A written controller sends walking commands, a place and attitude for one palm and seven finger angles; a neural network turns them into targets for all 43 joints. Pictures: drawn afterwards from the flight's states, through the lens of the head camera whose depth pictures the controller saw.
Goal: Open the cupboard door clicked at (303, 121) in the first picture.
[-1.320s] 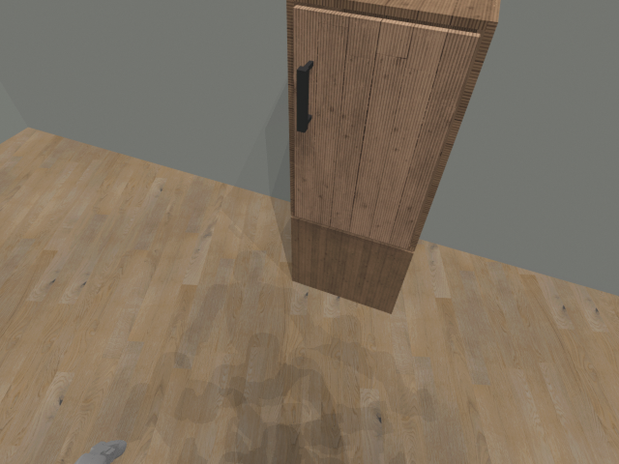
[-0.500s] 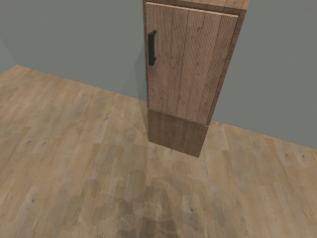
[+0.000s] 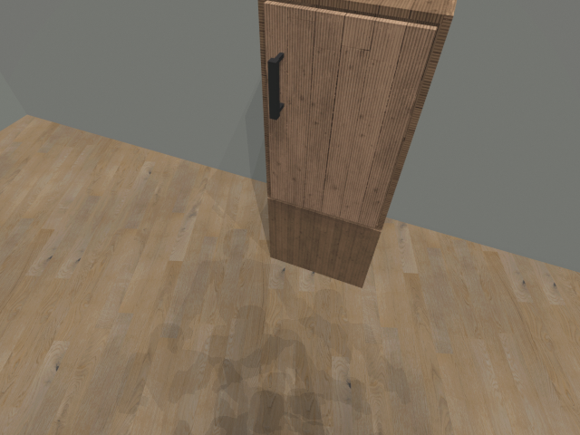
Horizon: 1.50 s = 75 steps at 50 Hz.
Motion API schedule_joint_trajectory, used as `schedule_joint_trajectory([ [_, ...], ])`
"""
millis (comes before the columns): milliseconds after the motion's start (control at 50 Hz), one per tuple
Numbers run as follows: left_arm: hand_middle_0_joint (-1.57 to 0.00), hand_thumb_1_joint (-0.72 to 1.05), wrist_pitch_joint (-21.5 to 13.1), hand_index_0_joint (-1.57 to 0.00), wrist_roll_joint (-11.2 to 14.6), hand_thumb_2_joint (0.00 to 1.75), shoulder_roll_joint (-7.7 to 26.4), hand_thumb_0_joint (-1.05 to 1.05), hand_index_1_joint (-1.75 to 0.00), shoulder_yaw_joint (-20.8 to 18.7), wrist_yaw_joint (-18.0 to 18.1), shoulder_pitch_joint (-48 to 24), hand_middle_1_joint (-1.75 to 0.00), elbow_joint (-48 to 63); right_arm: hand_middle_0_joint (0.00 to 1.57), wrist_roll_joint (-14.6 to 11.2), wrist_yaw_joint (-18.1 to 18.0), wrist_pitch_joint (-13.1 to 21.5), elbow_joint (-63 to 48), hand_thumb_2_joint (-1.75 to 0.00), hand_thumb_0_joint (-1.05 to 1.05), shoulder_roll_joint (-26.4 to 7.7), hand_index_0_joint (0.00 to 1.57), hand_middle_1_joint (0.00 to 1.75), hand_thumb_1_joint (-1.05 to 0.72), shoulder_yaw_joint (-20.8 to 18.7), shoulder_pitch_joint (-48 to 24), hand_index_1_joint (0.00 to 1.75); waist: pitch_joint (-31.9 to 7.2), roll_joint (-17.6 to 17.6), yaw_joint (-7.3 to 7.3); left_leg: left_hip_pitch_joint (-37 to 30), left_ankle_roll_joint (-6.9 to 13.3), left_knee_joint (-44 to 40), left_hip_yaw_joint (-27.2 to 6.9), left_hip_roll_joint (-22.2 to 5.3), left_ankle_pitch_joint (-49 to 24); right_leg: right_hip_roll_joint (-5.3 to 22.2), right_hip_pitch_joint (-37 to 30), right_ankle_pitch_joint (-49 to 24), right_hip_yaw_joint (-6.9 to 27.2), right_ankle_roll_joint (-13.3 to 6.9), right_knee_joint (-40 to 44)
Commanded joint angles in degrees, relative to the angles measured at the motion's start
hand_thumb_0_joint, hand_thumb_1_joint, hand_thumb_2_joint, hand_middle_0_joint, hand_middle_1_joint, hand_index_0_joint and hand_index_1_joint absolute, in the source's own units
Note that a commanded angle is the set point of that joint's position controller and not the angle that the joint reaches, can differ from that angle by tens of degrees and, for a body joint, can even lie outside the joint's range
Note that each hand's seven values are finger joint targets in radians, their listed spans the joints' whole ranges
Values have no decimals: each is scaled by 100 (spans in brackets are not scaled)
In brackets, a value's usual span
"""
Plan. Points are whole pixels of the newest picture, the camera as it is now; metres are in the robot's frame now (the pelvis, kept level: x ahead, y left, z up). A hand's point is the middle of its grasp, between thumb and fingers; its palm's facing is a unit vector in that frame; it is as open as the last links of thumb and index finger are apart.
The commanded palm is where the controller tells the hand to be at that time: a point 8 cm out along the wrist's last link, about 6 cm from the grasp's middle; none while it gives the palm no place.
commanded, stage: look at it before walking up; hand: left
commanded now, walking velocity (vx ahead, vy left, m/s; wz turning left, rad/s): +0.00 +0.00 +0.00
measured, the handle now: (277, 86) +0.85 +0.09 +0.05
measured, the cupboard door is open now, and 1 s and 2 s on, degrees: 0 0 0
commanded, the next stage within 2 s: turn to face it in 0.12 s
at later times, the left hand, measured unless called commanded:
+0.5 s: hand out of the picture +0.07 +0.22 -0.17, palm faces -0.08 -0.95 -0.29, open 7.4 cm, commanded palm none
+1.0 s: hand out of the picture +0.05 +0.22 -0.19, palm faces -0.16 -0.96 -0.21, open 7.4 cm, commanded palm none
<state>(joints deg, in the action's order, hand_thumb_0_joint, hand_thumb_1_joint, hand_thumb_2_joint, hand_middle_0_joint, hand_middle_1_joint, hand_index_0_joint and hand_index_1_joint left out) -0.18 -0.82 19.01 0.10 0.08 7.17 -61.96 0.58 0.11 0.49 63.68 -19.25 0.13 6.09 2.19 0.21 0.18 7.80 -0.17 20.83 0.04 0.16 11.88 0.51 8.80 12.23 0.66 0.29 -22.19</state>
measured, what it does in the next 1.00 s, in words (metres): steps on the spot: left foot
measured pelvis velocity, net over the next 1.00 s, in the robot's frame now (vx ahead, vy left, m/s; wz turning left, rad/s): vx -0.04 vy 0.03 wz -0.23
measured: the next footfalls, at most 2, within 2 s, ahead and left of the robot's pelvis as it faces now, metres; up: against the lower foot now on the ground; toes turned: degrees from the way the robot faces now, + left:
left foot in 0.94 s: +0.01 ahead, +0.13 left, +0.00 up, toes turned -11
right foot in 1.32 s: -0.06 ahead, -0.09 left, +0.00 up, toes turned -23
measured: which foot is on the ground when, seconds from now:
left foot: down 0.00-0.64, up 0.66-0.92, down 0.94-1.00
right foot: down 0.00-0.94, up 0.96-1.00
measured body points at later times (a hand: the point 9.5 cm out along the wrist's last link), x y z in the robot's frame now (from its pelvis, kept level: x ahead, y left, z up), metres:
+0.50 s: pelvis +0.00 +0.00 -0.01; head +0.02 -0.01 +0.44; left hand +0.07 +0.27 -0.15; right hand +0.06 -0.28 -0.15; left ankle -0.01 +0.12 -0.75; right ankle +0.00 -0.12 -0.75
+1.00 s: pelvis -0.04 +0.03 -0.01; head -0.02 +0.05 +0.44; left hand +0.06 +0.27 -0.17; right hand -0.02 -0.23 -0.14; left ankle -0.03 +0.14 -0.75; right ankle -0.02 -0.11 -0.72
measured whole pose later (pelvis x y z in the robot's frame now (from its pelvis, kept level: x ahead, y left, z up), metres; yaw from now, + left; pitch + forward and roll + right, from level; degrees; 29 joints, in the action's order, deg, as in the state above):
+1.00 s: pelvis -0.04 +0.03 -0.01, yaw -13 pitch +0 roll +0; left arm 4.2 -1.3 13.3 -4.3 0.8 13.7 -54.8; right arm 0.8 -1.7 -0.6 55.2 -11.1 -2.2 10.8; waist 1.8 3.3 0.8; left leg 13.2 1.5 31.1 2.3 0.2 17.5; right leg -4.5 24.5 21.0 9.4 1.3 -42.1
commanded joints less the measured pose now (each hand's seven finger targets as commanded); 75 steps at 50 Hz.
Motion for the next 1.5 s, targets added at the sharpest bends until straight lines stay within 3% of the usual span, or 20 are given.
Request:
schedule_joint_trajectory([
  [0, -20, 90, -158, -20, 19, 90, 1183, 0, -30, -218, 72, -141, -30, 362, 20, -19, -93, 168, -335, -90, 0, -1148, 20, 30, -90, -214, -206, 30, -628, -9, -10, -220, 167, -239, -526, -694, -1162, 652, -242, -1222, 495, -185, 247],
  [420, -20, 90, 188, -20, -12, 90, 579, 0, -30, -267, 55, 300, -30, 697, 20, 10, -204, -76, -651, -90, 0, -604, 20, 30, -90, -301, 266, 30, -274, -210, -58, -112, 129, 248, -81, -993, -810, 307, 697, -1483, 706, -148, -670],
  [560, -20, 90, 233, -20, -55, 90, 342, 0, -30, -374, -9, 791, -30, 915, 20, 13, -193, -118, -1037, -90, 0, -569, 20, 30, -90, -475, -30, 30, -332, -427, 185, 596, 360, 567, -73, -1309, -161, 72, 751, -748, 606, -138, -1467],
  [580, -20, 90, 217, -20, -73, 90, 397, 0, -30, -401, -5, 901, -30, 925, 20, 6, -187, -130, -1102, -90, 0, -473, 20, 30, -90, -490, -95, 30, -373, -124, 237, 776, 234, 1004, 123, -1069, 191, 221, 679, -952, 941, -211, -1132],
  [620, -20, 90, 161, -20, -101, 90, 841, 0, -30, -501, 61, 1018, -30, 988, 20, -23, -167, -183, -1225, -90, 0, -24, 20, 30, -90, -437, -15, 30, -291, 1473, 270, 1731, -162, 2764, 508, -26, 1713, 1383, 486, -755, 3162, -883, 367],
  [640, -20, 90, 162, -20, -74, 90, 855, 0, -30, -546, 108, 1139, -30, 1003, 20, -15, -170, -199, -1252, -90, 0, -63, 20, 30, -90, -438, -123, 30, -259, 1373, 413, 1961, -135, 3581, -22, -36, 2069, 1574, 436, -699, 3566, -1239, 707],
  [720, -20, 90, 124, -20, -82, 90, 491, 0, -30, -533, 162, 589, -30, 1197, 20, -20, -162, -125, -1080, -90, 0, 72, 20, 30, -90, -436, 383, 30, -647, 685, 2, 1798, -163, 3588, -138, -206, 1472, 1037, 125, -1507, 2467, -1166, 132],
  [860, -20, 90, 179, -20, -58, 90, 420, 0, -30, -592, 156, 636, -30, 1164, 20, -81, -236, -26, -993, -90, 0, 271, 20, 30, -90, -394, 896, 30, -788, 896, -155, 291, -108, 785, 99, 46, 570, 691, 582, -1395, 2340, -767, -111],
  [880, -20, 90, 192, -20, -29, 90, 301, 0, -30, -576, 149, 571, -30, 1209, 20, -80, -263, 22, -935, -90, 0, 194, 20, 30, -90, -394, 1132, 30, -822, 715, -256, -293, -68, 303, 25, -99, 305, 467, 1010, -976, 2125, -571, -340],
  [920, -20, 90, 235, -20, 18, 90, -211, 0, -30, -487, 67, 599, -30, 1358, 20, 30, -264, 56, -1062, -90, 0, -540, 20, 30, -90, -536, 1031, 30, -328, -1656, -236, -514, 554, -817, -2056, -2007, 512, -653, 2598, 1405, 780, -14, -2054],
  [940, -20, 90, 256, -20, -36, 90, -77, 0, -30, -543, 76, 476, -30, 1368, 20, 56, -256, -4, -1196, -90, 0, -561, 20, 30, -90, -512, 785, 30, -24, -1350, -181, 425, 892, -917, -2126, -2427, 525, -422, 2321, 1690, 614, 113, -2933],
  [1020, -20, 90, 333, -20, -112, 90, -107, 0, -30, -611, -34, 912, -30, 983, 20, 86, -274, 32, -1292, -90, 0, -120, 20, 30, -90, -381, 194, 30, 311, -713, 201, 1055, 810, -791, -755, -1494, 204, -192, 2097, 839, 351, 228, -4356],
  [1160, -20, 90, 111, -20, -112, 90, -464, 0, -30, -324, -85, 338, -30, 1068, 20, 137, -191, 101, -698, -90, 0, -36, 20, 30, -90, -409, 1576, 30, 102, -898, -346, -270, 1074, -732, -881, -1529, 559, 94, 1828, 1439, -399, 56, -2074],
  [1240, -20, 90, -14, -20, -82, 90, -588, 0, -30, -313, -86, 1031, -30, 758, 20, 86, -145, 81, -562, -90, 0, -28, 20, 30, -90, -381, 1481, 30, -20, -683, 66, 505, 816, -147, -573, -1257, 934, -28, 150, 661, -682, -41, -350],
  [1260, -20, 90, -80, -20, -95, 90, -407, 0, -30, -353, -51, 1320, -30, 618, 20, 43, -115, 103, -538, -90, 0, 141, 20, 30, -90, -355, 1474, 30, -113, -227, 192, 1138, 595, 439, -305, -946, 987, 213, -749, 400, -408, -135, 162],
  [1300, -20, 90, -168, -20, -93, 90, 483, 0, -30, -552, 74, 2373, -30, 323, 20, 51, -53, 161, -933, -90, 0, 467, 20, 30, -90, -267, 939, 30, 43, 1612, 694, 3369, 61, 2779, 609, -140, 2218, 2449, -1836, 1538, 2520, -983, 1254],
  [1320, -20, 90, -168, -20, -48, 90, 430, 0, -30, -527, 110, 2463, -30, 289, 20, 143, -18, 131, -1025, -90, 0, 203, 20, 30, -90, -346, 646, 30, 279, 869, 672, 3536, 68, 3380, 109, -363, 1875, 2628, -1312, 2055, 2570, -1190, 1465],
  [1360, -20, 90, -259, -20, -51, 90, 93, 0, -30, -501, 141, 1945, -30, 281, 20, 138, 58, 86, -884, -90, 0, 282, 20, 30, -90, -379, 716, 30, 697, 1221, 424, 3472, 73, 3820, 34, -588, 1067, 2272, -709, 2055, 2127, -1053, 1610],
  [1400, -20, 90, -332, -20, -65, 90, -266, 0, -30, -404, 147, 1702, -30, 331, 20, 155, 111, 41, -701, -90, 0, 457, 20, 30, -90, -384, 998, 30, 855, 613, 146, 3312, -30, 3900, 63, -698, 469, 1983, -374, 974, 1107, -868, 1478],
  [1480, -20, 90, -439, -20, -58, 90, -295, 0, -30, -365, 140, 1873, -30, 182, 20, 98, 195, -40, -695, -90, 0, 655, 20, 30, -90, -385, 1092, 30, 764, 693, 32, 3148, -155, 3716, 348, -658, -214, 1649, -294, -146, 107, -642, 1506],
])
